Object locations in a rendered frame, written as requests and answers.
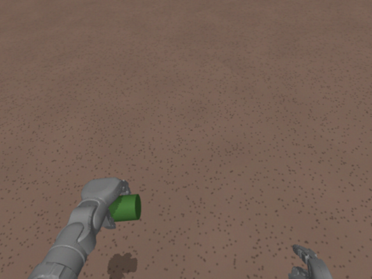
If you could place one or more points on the can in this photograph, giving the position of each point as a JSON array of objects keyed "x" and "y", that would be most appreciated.
[{"x": 126, "y": 208}]

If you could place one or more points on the left robot hand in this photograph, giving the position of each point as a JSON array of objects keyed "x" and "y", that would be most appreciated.
[{"x": 108, "y": 190}]

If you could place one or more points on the left robot arm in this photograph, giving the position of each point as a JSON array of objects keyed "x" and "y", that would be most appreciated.
[{"x": 74, "y": 242}]

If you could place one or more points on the right robot hand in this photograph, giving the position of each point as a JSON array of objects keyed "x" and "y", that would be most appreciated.
[{"x": 317, "y": 269}]

